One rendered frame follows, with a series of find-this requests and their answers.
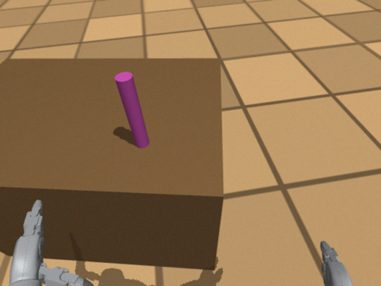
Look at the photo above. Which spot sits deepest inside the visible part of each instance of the right robot hand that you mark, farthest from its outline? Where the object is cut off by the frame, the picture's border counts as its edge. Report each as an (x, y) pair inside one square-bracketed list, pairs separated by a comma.
[(334, 272)]

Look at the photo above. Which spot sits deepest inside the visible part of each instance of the left robot hand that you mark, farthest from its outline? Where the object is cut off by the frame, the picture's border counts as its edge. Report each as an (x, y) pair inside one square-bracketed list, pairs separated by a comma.
[(27, 261)]

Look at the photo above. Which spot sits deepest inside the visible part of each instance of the can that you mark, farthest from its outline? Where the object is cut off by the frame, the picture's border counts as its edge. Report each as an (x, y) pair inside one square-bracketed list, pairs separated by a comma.
[(130, 100)]

